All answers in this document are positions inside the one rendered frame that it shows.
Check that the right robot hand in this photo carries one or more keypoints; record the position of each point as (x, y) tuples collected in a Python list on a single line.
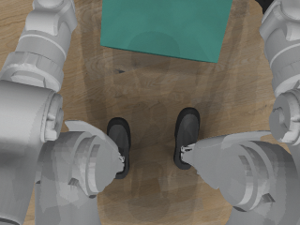
[(264, 4)]

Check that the carton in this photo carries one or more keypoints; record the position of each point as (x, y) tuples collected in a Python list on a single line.
[(184, 29)]

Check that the robot left shin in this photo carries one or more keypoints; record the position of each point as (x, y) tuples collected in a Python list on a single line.
[(116, 165)]

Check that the right robot upper arm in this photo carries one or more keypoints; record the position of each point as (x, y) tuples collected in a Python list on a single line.
[(284, 123)]

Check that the left robot forearm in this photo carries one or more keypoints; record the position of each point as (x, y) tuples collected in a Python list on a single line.
[(43, 45)]

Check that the right robot forearm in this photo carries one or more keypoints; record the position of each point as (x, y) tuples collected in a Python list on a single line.
[(280, 31)]

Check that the left robot upper arm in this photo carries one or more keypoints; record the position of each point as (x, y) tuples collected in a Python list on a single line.
[(29, 117)]

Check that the left robot thigh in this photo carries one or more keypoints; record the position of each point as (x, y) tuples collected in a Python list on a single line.
[(75, 168)]

